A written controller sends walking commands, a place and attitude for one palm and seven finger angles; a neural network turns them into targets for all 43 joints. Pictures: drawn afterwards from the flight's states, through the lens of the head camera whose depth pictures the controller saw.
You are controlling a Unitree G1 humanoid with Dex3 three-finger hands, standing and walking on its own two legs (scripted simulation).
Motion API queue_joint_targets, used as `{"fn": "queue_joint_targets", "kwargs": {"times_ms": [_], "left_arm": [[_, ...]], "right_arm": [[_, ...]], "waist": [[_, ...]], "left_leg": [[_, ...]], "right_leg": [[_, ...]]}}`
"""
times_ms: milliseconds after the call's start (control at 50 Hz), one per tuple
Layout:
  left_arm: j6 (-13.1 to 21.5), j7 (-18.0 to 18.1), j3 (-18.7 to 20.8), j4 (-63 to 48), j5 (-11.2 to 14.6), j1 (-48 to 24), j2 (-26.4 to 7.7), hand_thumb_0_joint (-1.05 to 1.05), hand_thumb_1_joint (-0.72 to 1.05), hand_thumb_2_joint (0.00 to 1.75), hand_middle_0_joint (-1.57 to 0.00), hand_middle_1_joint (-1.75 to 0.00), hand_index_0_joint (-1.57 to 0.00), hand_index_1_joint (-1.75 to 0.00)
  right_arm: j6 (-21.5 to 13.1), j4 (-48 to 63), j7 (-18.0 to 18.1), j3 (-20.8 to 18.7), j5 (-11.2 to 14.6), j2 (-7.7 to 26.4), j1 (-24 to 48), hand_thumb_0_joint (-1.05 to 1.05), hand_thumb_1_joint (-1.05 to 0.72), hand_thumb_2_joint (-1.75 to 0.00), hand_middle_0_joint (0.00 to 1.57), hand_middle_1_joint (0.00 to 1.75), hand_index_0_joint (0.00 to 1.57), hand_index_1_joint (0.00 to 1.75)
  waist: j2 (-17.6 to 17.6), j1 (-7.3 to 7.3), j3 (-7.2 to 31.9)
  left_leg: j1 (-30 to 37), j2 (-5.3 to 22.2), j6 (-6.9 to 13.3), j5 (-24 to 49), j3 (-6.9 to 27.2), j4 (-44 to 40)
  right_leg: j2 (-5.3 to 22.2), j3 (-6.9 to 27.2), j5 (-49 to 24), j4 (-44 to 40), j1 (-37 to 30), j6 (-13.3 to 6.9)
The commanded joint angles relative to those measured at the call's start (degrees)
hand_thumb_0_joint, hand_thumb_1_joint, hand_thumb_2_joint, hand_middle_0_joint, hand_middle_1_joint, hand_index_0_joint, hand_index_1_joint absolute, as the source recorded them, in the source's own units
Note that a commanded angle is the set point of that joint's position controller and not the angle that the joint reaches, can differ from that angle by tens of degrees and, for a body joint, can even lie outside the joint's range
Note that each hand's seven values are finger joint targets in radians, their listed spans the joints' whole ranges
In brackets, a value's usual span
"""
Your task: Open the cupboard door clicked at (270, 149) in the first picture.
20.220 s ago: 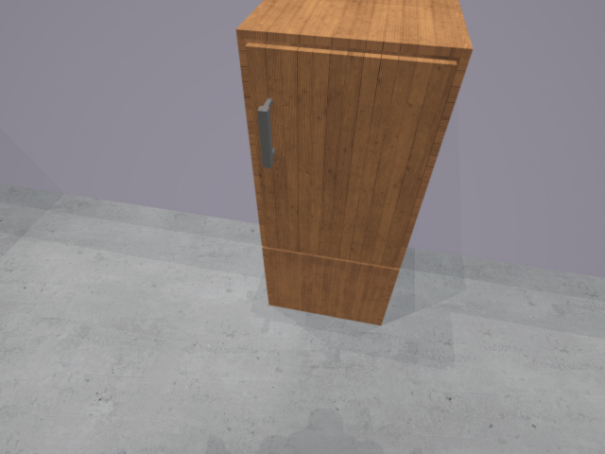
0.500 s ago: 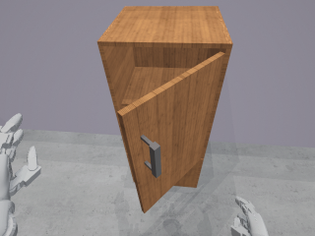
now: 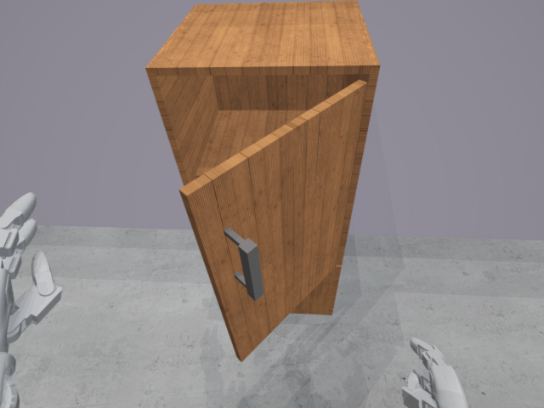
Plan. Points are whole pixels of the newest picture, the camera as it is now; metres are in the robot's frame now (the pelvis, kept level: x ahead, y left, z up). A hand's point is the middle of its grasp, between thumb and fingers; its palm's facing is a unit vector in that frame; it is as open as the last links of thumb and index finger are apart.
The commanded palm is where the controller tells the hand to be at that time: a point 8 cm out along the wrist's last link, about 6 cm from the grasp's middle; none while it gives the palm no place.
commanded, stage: step back with the hand held close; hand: left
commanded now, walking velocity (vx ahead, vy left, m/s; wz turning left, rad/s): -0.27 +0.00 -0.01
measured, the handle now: (243, 264) +0.33 +0.08 +0.03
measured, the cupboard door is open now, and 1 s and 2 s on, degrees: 49 49 49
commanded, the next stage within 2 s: stop stepping back and stand still in 0.80 s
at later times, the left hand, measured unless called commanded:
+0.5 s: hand out of the picture +0.12 +0.30 +0.16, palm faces +0.39 -0.77 -0.51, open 7.4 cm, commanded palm +0.05 +0.34 +0.17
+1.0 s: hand out of the picture +0.00 +0.31 +0.18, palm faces +0.44 -0.80 -0.41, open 7.4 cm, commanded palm -0.06 +0.35 +0.17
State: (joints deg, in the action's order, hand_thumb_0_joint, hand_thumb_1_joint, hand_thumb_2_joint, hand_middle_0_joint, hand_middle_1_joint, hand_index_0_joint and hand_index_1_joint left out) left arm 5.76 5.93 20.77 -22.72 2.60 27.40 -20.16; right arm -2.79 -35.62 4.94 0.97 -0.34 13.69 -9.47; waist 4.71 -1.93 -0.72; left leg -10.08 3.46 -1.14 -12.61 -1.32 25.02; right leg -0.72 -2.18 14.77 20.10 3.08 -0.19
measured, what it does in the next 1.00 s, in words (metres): walks backwards: left foot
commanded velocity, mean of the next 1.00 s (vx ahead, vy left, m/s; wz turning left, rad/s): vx -0.24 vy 0.00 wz -0.02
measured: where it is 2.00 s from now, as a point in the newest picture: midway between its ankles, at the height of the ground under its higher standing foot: outside the picture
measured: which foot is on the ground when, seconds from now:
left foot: down 0.00-0.60, up 0.62-0.72, down 0.74-1.00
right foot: down 0.00-0.74, up 0.76-1.00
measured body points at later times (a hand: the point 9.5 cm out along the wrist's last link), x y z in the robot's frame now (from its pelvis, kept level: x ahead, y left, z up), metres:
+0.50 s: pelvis -0.09 +0.04 -0.01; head -0.07 +0.04 +0.44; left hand +0.09 +0.34 +0.18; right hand +0.09 -0.20 -0.08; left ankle +0.01 +0.13 -0.74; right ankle -0.04 -0.11 -0.74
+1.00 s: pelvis -0.20 +0.05 +0.00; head -0.18 +0.08 +0.45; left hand -0.02 +0.35 +0.20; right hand -0.03 -0.16 -0.08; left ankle -0.09 +0.14 -0.74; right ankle -0.27 -0.09 -0.69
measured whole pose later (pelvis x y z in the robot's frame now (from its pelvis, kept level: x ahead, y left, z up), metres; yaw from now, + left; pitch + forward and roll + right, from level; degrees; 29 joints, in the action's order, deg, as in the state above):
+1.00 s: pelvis -0.20 +0.05 +0.00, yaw +0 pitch +1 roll -4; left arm 10.6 10.5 24.6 -35.3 2.3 31.0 -23.7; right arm -8.4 -35.6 2.3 1.2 -0.9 7.6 -10.9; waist 0.1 -0.1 -1.1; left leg -23.3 3.4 2.3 -2.2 -1.9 23.4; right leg -2.7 -0.9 28.9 48.7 17.4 0.4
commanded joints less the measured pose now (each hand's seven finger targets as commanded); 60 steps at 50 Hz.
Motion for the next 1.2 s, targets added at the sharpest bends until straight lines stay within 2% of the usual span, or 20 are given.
{"fn": "queue_joint_targets", "kwargs": {"times_ms": [0, 120, 260, 460, 540, 580, 600, 640, 680, 720, 740, 800, 840, 940, 1000, 1040, 1060, 1100, 1140, 1180], "left_arm": [[3.8, 0.7, 6.7, -10.7, 0.4, 1.0, -11.6, 0.0, 0.9, 0.9, -0.2, -0.3, -0.2, -0.3], [4.4, 1.7, 9.8, -16.4, 0.6, 3.5, -14.7, 0.0, 0.9, 0.9, -0.2, -0.3, -0.2, -0.3], [5.3, 2.7, 10.7, -19.0, 0.6, 5.2, -15.0, 0.0, 0.9, 0.9, -0.2, -0.3, -0.2, -0.3], [8.7, 3.4, 11.8, -17.5, -1.5, 2.3, -13.2, 0.0, 0.9, 0.9, -0.2, -0.3, -0.2, -0.3], [9.4, 3.3, 11.6, -18.3, -1.2, 2.9, -13.8, 0.0, 0.9, 0.9, -0.2, -0.3, -0.2, -0.3], [9.8, 3.9, 10.9, -19.8, -0.5, 3.7, -14.6, 0.0, 0.9, 0.9, -0.2, -0.3, -0.2, -0.3], [9.3, 4.3, 9.8, -19.2, -0.8, 3.1, -13.7, 0.0, 0.9, 0.9, -0.2, -0.3, -0.2, -0.3], [8.5, 4.5, 9.2, -18.8, -1.2, 0.3, -13.1, 0.0, 0.9, 0.9, -0.2, -0.3, -0.2, -0.3], [8.3, 4.7, 9.3, -19.4, -0.9, -3.4, -14.2, 0.0, 0.9, 0.9, -0.2, -0.3, -0.2, -0.3], [10.2, 5.5, 10.4, -22.1, -1.5, -6.6, -13.7, 0.0, 0.9, 0.9, -0.2, -0.3, -0.2, -0.3], [10.6, 6.1, 10.9, -21.6, -1.9, -8.2, -14.0, 0.0, 0.9, 0.9, -0.2, -0.3, -0.2, -0.3], [10.7, 5.5, 12.0, -20.2, -1.3, -4.2, -14.4, 0.0, 0.9, 0.9, -0.2, -0.3, -0.2, -0.3], [9.9, 5.3, 10.1, -22.4, -0.8, -1.1, -12.3, 0.0, 0.9, 0.9, -0.2, -0.3, -0.2, -0.3], [8.0, 5.1, 8.4, -24.7, 0.2, 4.1, -11.7, 0.0, 0.9, 0.9, -0.2, -0.3, -0.2, -0.3], [7.3, 5.1, 9.7, -22.7, 0.8, 5.6, -13.3, 0.0, 0.9, 0.9, -0.2, -0.3, -0.2, -0.3], [7.5, 4.4, 11.5, -21.2, 0.9, 7.0, -16.1, 0.0, 0.9, 0.9, -0.2, -0.3, -0.2, -0.3], [7.7, 4.4, 13.5, -20.6, 1.2, 7.9, -17.9, 0.0, 0.9, 0.9, -0.2, -0.3, -0.2, -0.3], [8.4, 4.7, 15.8, -21.6, 1.9, 3.8, -20.6, 0.0, 0.9, 0.9, -0.2, -0.3, -0.2, -0.3], [7.1, 3.6, 11.7, -13.9, 1.7, 4.5, -14.4, 0.0, 0.9, 0.9, -0.2, -0.3, -0.2, -0.3], [6.5, 3.5, 10.6, -12.0, 1.4, 2.4, -14.0, 0.0, 0.9, 0.9, -0.2, -0.3, -0.2, -0.3]], "right_arm": [[-0.4, 11.0, 0.9, -3.0, 0.4, 5.7, 6.5, 0.0, -0.9, -0.9, 0.2, 0.3, 0.2, 0.3], [1.3, 13.3, 1.3, -3.7, 0.9, 5.5, 6.2, 0.0, -0.9, -0.9, 0.2, 0.3, 0.2, 0.3], [1.0, 14.3, 1.3, -4.2, 0.9, 6.1, 5.7, 0.0, -0.9, -0.9, 0.2, 0.3, 0.2, 0.3], [-2.3, 14.6, 1.0, -4.3, 0.9, 7.5, 5.8, 0.0, -0.9, -0.9, 0.2, 0.3, 0.2, 0.3], [-3.5, 14.0, 0.5, -4.7, 1.0, 6.1, 3.9, 0.0, -0.9, -0.9, 0.2, 0.3, 0.2, 0.3], [-3.5, 11.2, 0.3, -4.9, 0.8, 5.0, 2.2, 0.0, -0.9, -0.9, 0.2, 0.3, 0.2, 0.3], [-3.2, 9.8, 0.0, -4.7, 0.4, 4.3, 2.3, 0.0, -0.9, -0.9, 0.2, 0.3, 0.2, 0.3], [-3.2, 9.4, 0.0, -4.1, 0.0, 4.0, 2.6, 0.0, -0.9, -0.9, 0.2, 0.3, 0.2, 0.3], [-3.6, 9.1, 1.0, -3.7, 0.2, 5.0, 2.6, 0.0, -0.9, -0.9, 0.2, 0.3, 0.2, 0.3], [-5.5, 10.2, 1.8, -3.4, -0.2, 7.1, 4.1, 0.0, -0.9, -0.9, 0.2, 0.3, 0.2, 0.3], [-6.7, 9.1, 1.6, -3.5, -0.9, 4.5, 1.9, 0.0, -0.9, -0.9, 0.2, 0.3, 0.2, 0.3], [-7.7, 7.8, 0.0, -5.3, -0.8, 5.0, 2.4, 0.0, -0.9, -0.9, 0.2, 0.3, 0.2, 0.3], [-8.2, 7.9, -0.9, -5.6, -0.3, 5.1, 3.6, 0.0, -0.9, -0.9, 0.2, 0.3, 0.2, 0.3], [-8.3, 8.4, -1.8, -4.0, -0.2, 4.5, 3.2, 0.0, -0.9, -0.9, 0.2, 0.3, 0.2, 0.3], [-7.6, 8.6, -1.0, -3.3, -0.5, 4.3, 3.0, 0.0, -0.9, -0.9, 0.2, 0.3, 0.2, 0.3], [-6.1, 8.5, -0.8, -3.2, -0.4, 3.4, 2.6, 0.0, -0.9, -0.9, 0.2, 0.3, 0.2, 0.3], [-4.9, 7.9, -0.8, -3.0, -0.8, 3.0, 2.0, 0.0, -0.9, -0.9, 0.2, 0.3, 0.2, 0.3], [-4.9, 7.9, -0.6, -2.1, -0.8, 3.3, 3.4, 0.0, -0.9, -0.9, 0.2, 0.3, 0.2, 0.3], [-5.6, 7.3, -0.3, -3.4, 1.2, 4.3, 1.4, 0.0, -0.9, -0.9, 0.2, 0.3, 0.2, 0.3], [-5.8, 7.7, 0.4, -2.8, 1.2, 4.4, 4.2, 0.0, -0.9, -0.9, 0.2, 0.3, 0.2, 0.3]], "waist": [[-4.7, 0.98, 5.8], [-4.4, 0.79, 11.6], [0.6, 0.69, 10.0], [7.1, 0.8, 2.2], [-2.4, 1.42, 2.5], [-13.0, 2.12, 3.9], [-15.9, 2.23, 3.6], [-17.9, 2.57, 4.0], [-8.9, 3.79, -0.4], [16.8, 2.32, -0.7], [13.5, 2.97, 0.7], [2.1, 2.24, 6.4], [3.5, 1.72, 8.2], [10.7, 2.3, 8.9], [11.1, 1.93, 8.0], [-0.2, 2.34, 7.8], [-7.5, 2.54, 8.1], [-9.6, 1.86, 7.7], [-16.6, 2.57, 7.9], [-13.5, 2.88, 4.1]], "left_leg": [[6.2, -0.7, 2.7, 17.5, -1.8, 1.6], [6.6, 0.7, 2.5, 25.1, -1.5, 1.4], [1.4, 1.8, 2.6, 19.0, -0.1, -0.9], [-28.5, 7.4, 6.4, -27.0, 9.0, -14.8], [-20.1, 1.3, 3.9, -21.8, 3.4, -2.1], [-1.3, -4.5, 0.4, -11.3, -0.2, 21.8], [0.7, -4.7, 0.3, -10.4, 0.5, 29.7], [0.0, -2.8, 1.0, -11.6, 1.6, 26.6], [0.0, -2.1, 1.3, -8.3, 1.8, 5.4], [-17.4, 15.6, 8.1, -15.5, 23.7, -15.9], [-17.6, 18.2, 11.3, -9.9, 25.2, -16.2], [-12.6, 16.4, 11.5, -6.7, 19.7, -11.1], [-7.1, 13.5, 10.4, -1.7, 13.8, -9.4], [-4.6, 9.2, 5.6, -19.4, 11.6, -18.5], [-5.6, 4.4, 0.1, -20.1, 6.6, -18.7], [-2.9, -1.5, -1.1, -8.8, -2.0, -1.9], [0.2, -2.6, -0.4, -2.9, -0.7, 12.7], [-10.9, -1.7, 0.2, -4.1, 1.2, 24.7], [-15.0, -1.9, 0.5, -2.2, 2.3, 21.6], [-9.2, -1.6, 1.7, 1.2, -0.1, 10.0]], "right_leg": [[5.1, 2.7, -27.7, -2.2, 8.4, 1.1], [3.9, 1.8, -29.5, 2.0, 6.4, 1.4], [2.5, 2.0, -19.6, 3.8, 7.4, 1.5], [-2.2, 0.7, 0.3, 15.5, -3.4, 1.8], [1.6, 7.3, 11.1, 4.1, 9.4, -1.1], [12.6, 19.1, 21.6, -8.9, 32.7, -6.9], [16.2, 20.7, 19.9, -9.8, 36.8, -8.6], [14.9, 15.2, 11.6, -6.1, 34.5, -7.0], [8.5, 10.2, 7.7, 2.0, 32.3, -2.5], [-2.4, 2.1, 12.0, 31.3, 21.3, 1.9], [-2.9, 5.7, 14.2, 43.4, 22.0, 1.1], [-2.0, 7.6, 12.1, 49.1, 21.6, 1.2], [-1.8, 5.0, 11.2, 45.1, 22.4, 1.7], [-3.8, -2.3, 16.3, 23.7, 13.4, 0.4], [-5.6, -6.2, 14.9, 3.4, 3.6, -1.4], [2.3, 1.1, 5.9, -8.3, 6.3, -4.8], [11.5, 11.0, 2.8, -11.5, 15.8, -7.8], [19.4, 15.3, -15.1, -7.9, 13.3, -10.4], [13.8, 10.0, -21.5, -1.7, 5.4, -7.1], [12.0, 7.0, -23.9, 1.1, 7.5, -5.1]]}}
